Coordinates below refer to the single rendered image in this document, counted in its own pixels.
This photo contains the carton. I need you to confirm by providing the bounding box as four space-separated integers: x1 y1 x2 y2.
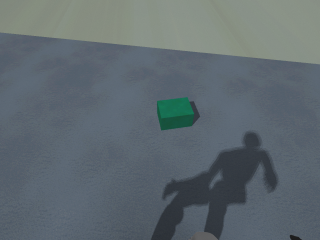
157 97 194 130

